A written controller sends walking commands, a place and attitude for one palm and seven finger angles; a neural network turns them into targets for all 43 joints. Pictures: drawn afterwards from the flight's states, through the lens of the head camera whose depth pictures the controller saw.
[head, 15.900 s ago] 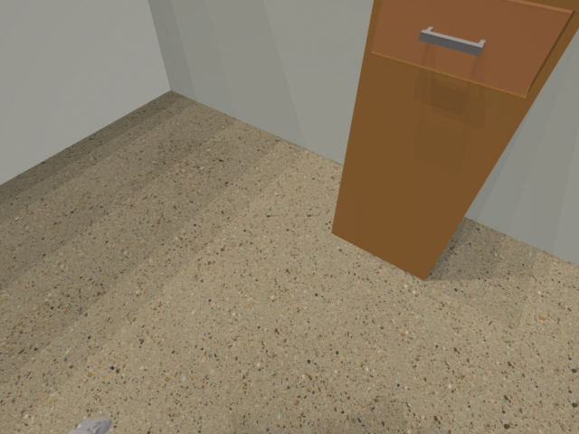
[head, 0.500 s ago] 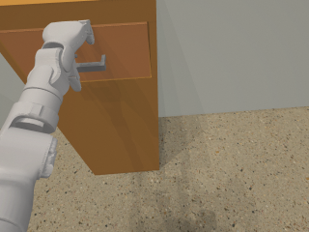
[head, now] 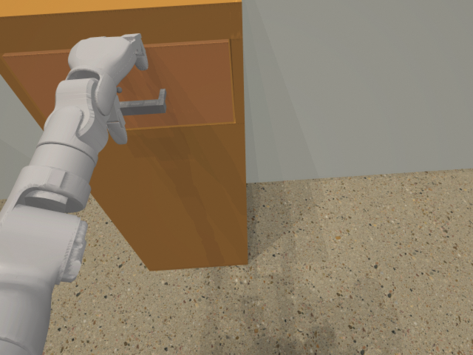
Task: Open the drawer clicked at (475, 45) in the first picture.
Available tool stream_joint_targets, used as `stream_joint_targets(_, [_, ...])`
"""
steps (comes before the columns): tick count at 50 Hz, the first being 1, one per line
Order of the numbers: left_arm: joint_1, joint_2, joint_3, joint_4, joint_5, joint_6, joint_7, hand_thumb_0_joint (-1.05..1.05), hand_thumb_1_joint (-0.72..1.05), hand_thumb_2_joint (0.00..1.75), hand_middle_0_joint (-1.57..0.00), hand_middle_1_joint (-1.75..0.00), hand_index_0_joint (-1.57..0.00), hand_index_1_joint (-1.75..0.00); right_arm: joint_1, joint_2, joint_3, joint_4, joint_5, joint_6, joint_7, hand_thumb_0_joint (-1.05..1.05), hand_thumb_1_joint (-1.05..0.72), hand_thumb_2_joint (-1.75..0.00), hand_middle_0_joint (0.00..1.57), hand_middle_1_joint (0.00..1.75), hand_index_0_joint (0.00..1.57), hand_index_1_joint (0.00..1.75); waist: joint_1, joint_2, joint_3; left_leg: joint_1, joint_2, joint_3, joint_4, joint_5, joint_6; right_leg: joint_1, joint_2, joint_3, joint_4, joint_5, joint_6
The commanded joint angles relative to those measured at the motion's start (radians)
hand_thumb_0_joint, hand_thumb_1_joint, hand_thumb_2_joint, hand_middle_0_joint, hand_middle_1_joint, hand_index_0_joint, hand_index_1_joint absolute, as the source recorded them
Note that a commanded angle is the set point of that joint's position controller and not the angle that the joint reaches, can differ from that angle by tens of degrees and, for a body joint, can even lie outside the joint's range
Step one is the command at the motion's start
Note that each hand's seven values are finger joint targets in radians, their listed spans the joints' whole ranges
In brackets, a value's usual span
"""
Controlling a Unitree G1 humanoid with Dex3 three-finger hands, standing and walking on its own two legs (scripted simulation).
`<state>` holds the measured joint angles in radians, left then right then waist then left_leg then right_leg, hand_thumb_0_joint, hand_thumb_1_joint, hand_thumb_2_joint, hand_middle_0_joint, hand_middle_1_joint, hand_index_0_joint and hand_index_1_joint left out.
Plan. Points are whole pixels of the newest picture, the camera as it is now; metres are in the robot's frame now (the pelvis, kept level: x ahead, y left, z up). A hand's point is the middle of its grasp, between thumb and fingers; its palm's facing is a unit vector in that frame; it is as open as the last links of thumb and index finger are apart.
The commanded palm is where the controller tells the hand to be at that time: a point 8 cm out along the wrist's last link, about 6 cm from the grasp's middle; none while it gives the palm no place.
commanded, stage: re-aim the fingers above the handle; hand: left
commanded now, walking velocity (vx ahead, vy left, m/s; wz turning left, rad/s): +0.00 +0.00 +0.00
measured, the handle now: (129, 102) +0.54 +0.20 +0.15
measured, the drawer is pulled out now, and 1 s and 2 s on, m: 0.00 0.00 0.00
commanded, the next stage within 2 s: lower the fingers behind the handle in 0.44 s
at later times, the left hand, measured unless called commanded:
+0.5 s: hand (117, 89) +0.49 +0.19 +0.21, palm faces +0.01 -0.02 -1.00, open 13.8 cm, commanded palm +0.47 +0.19 +0.26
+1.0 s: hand (129, 102) +0.49 +0.18 +0.18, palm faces +0.03 -0.03 -1.00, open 13.8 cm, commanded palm +0.47 +0.19 +0.23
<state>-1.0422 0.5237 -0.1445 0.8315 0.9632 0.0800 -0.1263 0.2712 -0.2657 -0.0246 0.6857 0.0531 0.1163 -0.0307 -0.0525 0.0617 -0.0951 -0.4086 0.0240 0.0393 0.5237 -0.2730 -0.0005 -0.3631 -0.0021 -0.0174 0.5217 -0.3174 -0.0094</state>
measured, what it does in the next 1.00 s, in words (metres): stands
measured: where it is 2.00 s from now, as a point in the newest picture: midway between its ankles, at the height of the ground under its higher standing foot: outside the picture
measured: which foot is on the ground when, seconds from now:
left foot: down 0.00-1.00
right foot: down 0.00-1.00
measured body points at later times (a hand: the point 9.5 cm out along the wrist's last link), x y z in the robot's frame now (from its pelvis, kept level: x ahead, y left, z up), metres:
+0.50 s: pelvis +0.00 +0.00 +0.00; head +0.04 -0.02 +0.45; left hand +0.48 +0.19 +0.26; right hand +0.06 -0.27 -0.14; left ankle -0.01 +0.12 -0.73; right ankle -0.04 -0.11 -0.73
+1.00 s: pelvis -0.01 +0.00 +0.00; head +0.04 -0.02 +0.44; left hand +0.48 +0.18 +0.23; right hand +0.06 -0.26 -0.14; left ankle -0.01 +0.12 -0.73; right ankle -0.04 -0.11 -0.73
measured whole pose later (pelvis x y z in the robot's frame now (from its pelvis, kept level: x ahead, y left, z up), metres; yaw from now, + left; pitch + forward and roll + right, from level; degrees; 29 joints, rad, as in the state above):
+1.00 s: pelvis -0.01 +0.00 +0.00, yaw +0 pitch +10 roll +0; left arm -1.05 0.50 -0.14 0.92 0.99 0.04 -0.03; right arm 0.29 -0.25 -0.03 0.70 0.05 0.10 -0.03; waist -0.07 0.06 -0.10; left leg -0.46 0.03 0.04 0.56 -0.28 0.00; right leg -0.42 0.00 -0.02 0.56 -0.32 -0.01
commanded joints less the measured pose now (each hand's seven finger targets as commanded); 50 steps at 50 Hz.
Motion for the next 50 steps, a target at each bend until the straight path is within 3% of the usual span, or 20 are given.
stream_joint_targets(1, [-0.51, 0.219, 0.077, -0.231, -0.004, 0.008, 0.035, 0.0, -0.5, 0.3, -0.3, -1.2, -0.3, -1.2, 0.0, -0.133, -0.043, -0.109, -0.003, -0.024, -0.004, 0.0, -0.9, -0.9, 0.2, 0.3, 0.2, 0.3, -0.005, -0.044, -0.403, 0.249, -0.043, 0.001, 0.019, 0.48, 0.051, 0.134, 0.032, -0.005, -0.025, 0.49, -0.016])
stream_joint_targets(4, [-0.524, 0.205, 0.065, -0.184, -0.003, 0.02, 0.036, 0.0, -0.5, 0.3, -0.3, -1.2, -0.3, -1.2, 0.001, -0.136, -0.039, -0.098, 0.0, -0.021, -0.007, 0.0, -0.9, -0.9, 0.2, 0.3, 0.2, 0.3, -0.015, -0.063, -0.342, 0.221, -0.042, 0.002, 0.001, 0.412, 0.047, 0.107, 0.032, -0.013, -0.034, 0.436, -0.015])
stream_joint_targets(5, [-0.528, 0.227, 0.083, -0.186, -0.005, 0.017, 0.033, 0.0, -0.5, 0.3, -0.3, -1.2, -0.3, -1.2, -0.002, -0.14, -0.04, -0.101, -0.001, -0.023, -0.012, 0.0, -0.9, -0.9, 0.2, 0.3, 0.2, 0.3, -0.013, -0.092, -0.361, 0.222, -0.044, 0.004, 0.003, 0.414, 0.05, 0.129, 0.03, -0.008, -0.04, 0.443, -0.015])
stream_joint_targets(6, [-0.551, 0.248, 0.089, -0.189, 0.003, 0.012, 0.035, 0.0, -0.5, 0.3, -0.3, -1.2, -0.3, -1.2, -0.003, -0.14, -0.038, -0.098, 0.0, -0.024, -0.014, 0.0, -0.9, -0.9, 0.2, 0.3, 0.2, 0.3, -0.016, -0.081, -0.37, 0.22, -0.044, 0.005, 0.0, 0.397, 0.05, 0.129, 0.028, -0.003, -0.038, 0.441, -0.012])
stream_joint_targets(7, [-0.55, 0.24, 0.083, -0.181, 0.006, 0.01, 0.037, 0.0, -0.5, 0.3, -0.3, -1.2, -0.3, -1.2, 0.0, -0.134, -0.037, -0.099, -0.002, -0.025, -0.016, 0.0, -0.9, -0.9, 0.2, 0.3, 0.2, 0.3, -0.014, -0.059, -0.37, 0.219, -0.046, 0.006, 0.002, 0.396, 0.051, 0.128, 0.027, -0.001, -0.036, 0.442, -0.014])
stream_joint_targets(14, [-0.571, 0.28, 0.108, -0.125, 0.02, -0.014, 0.044, 0.0, -0.5, 0.3, -0.3, -1.2, -0.3, -1.2, 0.021, -0.138, -0.036, -0.088, -0.003, -0.032, -0.025, 0.0, -0.9, -0.9, 0.2, 0.3, 0.2, 0.3, -0.021, -0.062, -0.36, 0.199, -0.041, 0.005, -0.002, 0.384, 0.047, 0.12, 0.027, -0.001, -0.033, 0.431, -0.013])
stream_joint_targets(16, [-0.583, 0.269, 0.099, -0.177, 0.017, -0.029, 0.041, 0.0, -0.5, 0.3, -0.3, -1.2, -0.3, -1.2, 0.021, -0.132, -0.041, -0.099, -0.006, -0.035, -0.022, 0.0, -0.9, -0.9, 0.2, 0.3, 0.2, 0.3, -0.014, -0.034, -0.422, 0.228, -0.044, 0.008, 0.01, 0.427, 0.05, 0.147, 0.026, 0.006, -0.028, 0.471, -0.013])
stream_joint_targets(18, [-0.564, 0.229, 0.073, -0.127, 0.015, -0.019, 0.039, 0.0, -0.5, 0.3, -0.3, -1.2, -0.3, -1.2, 0.027, -0.134, -0.041, -0.092, -0.003, -0.033, -0.02, 0.0, -0.9, -0.9, 0.2, 0.3, 0.2, 0.3, -0.028, -0.05, -0.357, 0.21, -0.042, 0.005, 0.004, 0.385, 0.048, 0.103, 0.03, -0.001, -0.037, 0.425, -0.012])
stream_joint_targets(20, [-0.553, 0.247, 0.089, -0.119, 0.004, -0.021, 0.036, 0.0, -0.5, 0.3, -0.3, -1.2, -0.3, -1.2, 0.029, -0.14, -0.043, -0.092, -0.003, -0.036, -0.021, 0.0, -0.9, -0.9, 0.2, 0.3, 0.2, 0.3, -0.025, -0.085, -0.369, 0.203, -0.043, 0.006, 0.004, 0.384, 0.051, 0.128, 0.029, 0.002, -0.043, 0.429, -0.012])
stream_joint_targets(23, [-0.561, 0.263, 0.099, -0.132, 0.01, -0.023, 0.037, 0.0, -0.5, 0.3, -0.3, -1.2, -0.3, -1.2, 0.037, -0.14, -0.043, -0.085, -0.004, -0.034, -0.021, 0.0, -0.9, -0.9, 0.2, 0.3, 0.2, 0.3, -0.022, -0.045, -0.374, 0.208, -0.041, 0.007, 0.004, 0.395, 0.049, 0.118, 0.028, 0.002, -0.036, 0.445, -0.013])
stream_joint_targets(25, [-0.551, 0.244, 0.088, -0.155, 0.003, -0.028, 0.032, 0.0, -0.5, 0.3, -0.3, -1.2, -0.3, -1.2, 0.034, -0.139, -0.045, -0.093, -0.004, -0.033, -0.018, 0.0, -0.9, -0.9, 0.2, 0.3, 0.2, 0.3, -0.019, -0.059, -0.4, 0.219, -0.043, 0.006, 0.01, 0.428, 0.05, 0.137, 0.03, 0.0, -0.034, 0.462, -0.015])
stream_joint_targets(29, [-0.54, 0.202, 0.055, -0.126, 0.009, -0.019, 0.039, 0.0, -0.5, 0.3, -0.3, -1.2, -0.3, -1.2, 0.038, -0.14, -0.044, -0.085, -0.001, -0.03, -0.013, 0.0, -0.9, -0.9, 0.2, 0.3, 0.2, 0.3, -0.03, -0.033, -0.337, 0.215, -0.037, -0.001, -0.001, 0.377, 0.045, 0.068, 0.036, -0.009, -0.039, 0.384, -0.017])
stream_joint_targets(31, [-0.54, 0.187, 0.045, -0.094, 0.01, -0.015, 0.042, 0.0, -0.5, 0.3, -0.3, -1.2, -0.3, -1.2, 0.042, -0.141, -0.045, -0.079, 0.0, -0.031, -0.014, 0.0, -0.9, -0.9, 0.2, 0.3, 0.2, 0.3, -0.037, -0.059, -0.315, 0.203, -0.035, -0.003, -0.002, 0.36, 0.046, 0.052, 0.037, -0.01, -0.044, 0.364, -0.015])
stream_joint_targets(37, [-0.533, 0.131, 0.01, -0.071, 0.024, -0.004, 0.052, 0.0, -0.5, 0.3, -0.3, -1.2, -0.3, -1.2, 0.051, -0.136, -0.046, -0.076, -0.007, -0.029, -0.008, 0.0, -0.9, -0.9, 0.2, 0.3, 0.2, 0.3, -0.042, -0.049, -0.332, 0.207, -0.036, -0.005, 0.009, 0.36, 0.045, 0.032, 0.037, -0.012, -0.03, 0.354, -0.018])
stream_joint_targets(40, [-0.528, 0.18, 0.057, -0.078, 0.017, -0.02, 0.056, 0.0, -0.5, 0.3, -0.3, -1.2, -0.3, -1.2, 0.054, -0.142, -0.046, -0.079, -0.008, -0.028, -0.013, 0.0, -0.9, -0.9, 0.2, 0.3, 0.2, 0.3, -0.044, -0.081, -0.338, 0.189, -0.036, -0.006, 0.014, 0.353, 0.047, 0.051, 0.036, -0.009, -0.03, 0.362, -0.016])
stream_joint_targets(43, [-0.567, 0.222, 0.092, -0.129, 0.024, -0.049, 0.089, 0.0, -0.5, 0.3, -0.3, -1.2, -0.3, -1.2, 0.06, -0.133, -0.045, -0.089, -0.013, -0.034, -0.015, 0.0, -0.9, -0.9, 0.2, 0.3, 0.2, 0.3, -0.032, -0.048, -0.376, 0.185, -0.038, -0.005, 0.02, 0.353, 0.047, 0.061, 0.036, -0.004, -0.013, 0.369, -0.015])
stream_joint_targets(46, [-0.559, 0.191, 0.072, -0.109, 0.03, -0.039, 0.123, 0.0, -0.5, 0.3, -0.3, -1.2, -0.3, -1.2, 0.064, -0.128, -0.049, -0.083, -0.014, -0.039, -0.011, 0.0, -0.9, -0.9, 0.2, 0.3, 0.2, 0.3, -0.043, -0.051, -0.384, 0.19, -0.035, -0.002, 0.031, 0.362, 0.046, 0.05, 0.039, -0.006, -0.008, 0.373, -0.012])
stream_joint_targets(48, [-0.521, 0.218, 0.1, -0.073, 0.037, -0.022, 0.138, 0.0, -0.5, 0.3, -0.3, -1.2, -0.3, -1.2, 0.069, -0.134, -0.047, -0.078, -0.016, -0.038, -0.009, 0.0, -0.9, -0.9, 0.2, 0.3, 0.2, 0.3, -0.032, -0.04, -0.366, 0.17, -0.036, 0.0, 0.026, 0.357, 0.044, 0.049, 0.04, -0.01, -0.005, 0.371, -0.015])
stream_joint_targets(50, [-0.508, 0.201, 0.093, -0.078, 0.037, -0.013, 0.14, 0.0, -0.5, 0.3, -0.3, -1.2, -0.3, -1.2, 0.067, -0.135, -0.05, -0.079, -0.016, -0.037, -0.007, 0.0, -0.9, -0.9, 0.2, 0.3, 0.2, 0.3, -0.034, -0.076, -0.388, 0.168, -0.035, 0.004, 0.034, 0.384, 0.047, 0.075, 0.038, -0.008, -0.006, 0.405, -0.013])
